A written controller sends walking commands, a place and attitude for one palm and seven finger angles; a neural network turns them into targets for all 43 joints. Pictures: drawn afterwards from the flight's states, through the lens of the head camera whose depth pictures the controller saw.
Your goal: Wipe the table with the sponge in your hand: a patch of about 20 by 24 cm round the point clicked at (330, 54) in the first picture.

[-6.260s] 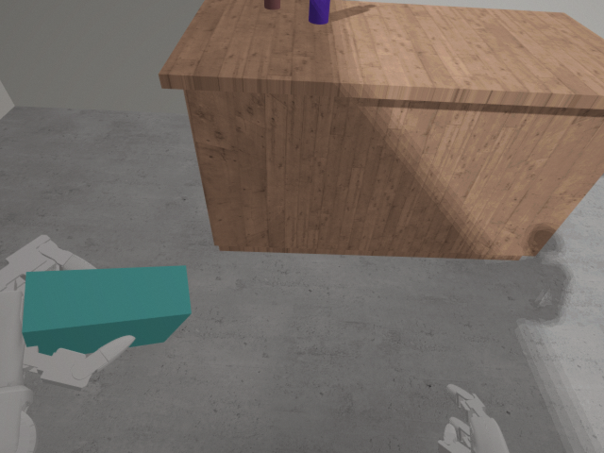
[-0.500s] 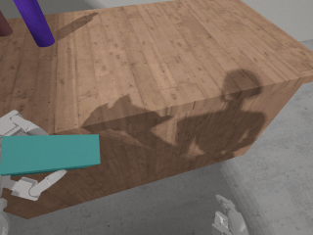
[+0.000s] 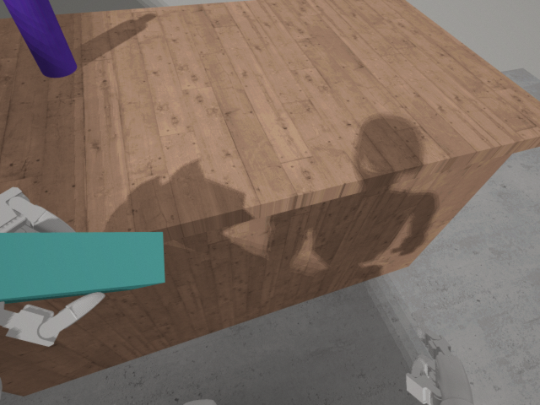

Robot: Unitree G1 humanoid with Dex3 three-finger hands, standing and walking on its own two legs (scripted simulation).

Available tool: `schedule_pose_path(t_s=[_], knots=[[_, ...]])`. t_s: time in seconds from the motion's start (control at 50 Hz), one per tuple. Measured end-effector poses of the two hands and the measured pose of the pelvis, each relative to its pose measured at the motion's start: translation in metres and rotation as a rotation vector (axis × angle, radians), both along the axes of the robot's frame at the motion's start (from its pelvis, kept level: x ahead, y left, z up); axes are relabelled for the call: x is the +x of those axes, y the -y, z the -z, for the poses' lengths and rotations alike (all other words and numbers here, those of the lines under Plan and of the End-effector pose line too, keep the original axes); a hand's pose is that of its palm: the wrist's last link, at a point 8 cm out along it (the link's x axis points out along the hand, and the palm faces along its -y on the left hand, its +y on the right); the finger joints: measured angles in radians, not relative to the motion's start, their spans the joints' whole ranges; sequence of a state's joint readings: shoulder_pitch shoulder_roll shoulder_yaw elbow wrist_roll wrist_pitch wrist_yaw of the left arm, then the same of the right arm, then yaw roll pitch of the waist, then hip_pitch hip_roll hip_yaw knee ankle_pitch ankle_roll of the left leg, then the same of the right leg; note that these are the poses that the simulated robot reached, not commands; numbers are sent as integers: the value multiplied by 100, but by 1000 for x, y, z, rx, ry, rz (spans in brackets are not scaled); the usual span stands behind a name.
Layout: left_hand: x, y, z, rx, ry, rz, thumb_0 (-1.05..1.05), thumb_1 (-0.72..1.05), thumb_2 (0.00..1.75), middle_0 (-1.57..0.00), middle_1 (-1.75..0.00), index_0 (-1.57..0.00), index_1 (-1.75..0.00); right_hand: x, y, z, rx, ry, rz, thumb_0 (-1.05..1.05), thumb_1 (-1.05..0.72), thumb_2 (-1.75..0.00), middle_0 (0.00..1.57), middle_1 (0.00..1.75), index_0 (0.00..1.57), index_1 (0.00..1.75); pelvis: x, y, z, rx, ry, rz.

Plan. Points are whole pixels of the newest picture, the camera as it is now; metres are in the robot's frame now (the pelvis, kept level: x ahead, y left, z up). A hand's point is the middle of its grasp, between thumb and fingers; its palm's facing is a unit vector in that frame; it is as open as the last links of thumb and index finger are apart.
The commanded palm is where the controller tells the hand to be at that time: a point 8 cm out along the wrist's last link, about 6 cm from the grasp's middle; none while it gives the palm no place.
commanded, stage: come to a stop and stand still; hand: left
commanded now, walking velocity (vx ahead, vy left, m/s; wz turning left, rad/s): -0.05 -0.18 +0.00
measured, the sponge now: (102, 267) +0.23 +0.20 +0.15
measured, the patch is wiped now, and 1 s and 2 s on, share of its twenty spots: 0.00 0.00 0.00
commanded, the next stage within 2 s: look again from close up in 1.22 s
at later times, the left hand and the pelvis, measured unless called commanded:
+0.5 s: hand (42, 357) +0.14 +0.21 +0.17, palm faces +0.37 -0.83 -0.42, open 9.4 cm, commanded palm +0.09 +0.25 +0.18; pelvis -0.07 -0.03 +0.01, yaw -1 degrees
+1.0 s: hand out of the picture +0.11 +0.22 +0.17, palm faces +0.40 -0.82 -0.41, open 9.4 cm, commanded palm +0.05 +0.27 +0.18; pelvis -0.11 -0.02 +0.00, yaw +0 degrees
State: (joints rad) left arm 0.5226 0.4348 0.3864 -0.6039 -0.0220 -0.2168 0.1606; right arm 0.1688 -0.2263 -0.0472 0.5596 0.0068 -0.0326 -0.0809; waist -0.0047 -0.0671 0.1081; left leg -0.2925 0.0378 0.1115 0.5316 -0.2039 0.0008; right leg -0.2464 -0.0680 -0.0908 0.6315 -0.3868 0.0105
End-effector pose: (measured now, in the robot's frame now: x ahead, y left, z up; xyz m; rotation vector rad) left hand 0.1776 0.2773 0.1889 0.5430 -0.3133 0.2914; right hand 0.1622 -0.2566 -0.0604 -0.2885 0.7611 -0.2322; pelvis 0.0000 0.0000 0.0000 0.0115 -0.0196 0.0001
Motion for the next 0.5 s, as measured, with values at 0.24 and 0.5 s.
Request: schedule_pose_path(t_s=[0.24,0.5], knots=[[-29,3,-4,-106,21,4,-1,-44,100,-81,-135,-82,-134,-25,-74,-1,180,42,-161,1,-90,-90,21,30,21,30,-35,-1,-10,-59,-1,19],[-78,33,0,-81,-82,-70,-1,-44,100,-81,-135,-82,-134,-93,2,21,136,-69,-58,1,-90,-90,21,30,21,30,-70,30,-11,4,-6,13]])
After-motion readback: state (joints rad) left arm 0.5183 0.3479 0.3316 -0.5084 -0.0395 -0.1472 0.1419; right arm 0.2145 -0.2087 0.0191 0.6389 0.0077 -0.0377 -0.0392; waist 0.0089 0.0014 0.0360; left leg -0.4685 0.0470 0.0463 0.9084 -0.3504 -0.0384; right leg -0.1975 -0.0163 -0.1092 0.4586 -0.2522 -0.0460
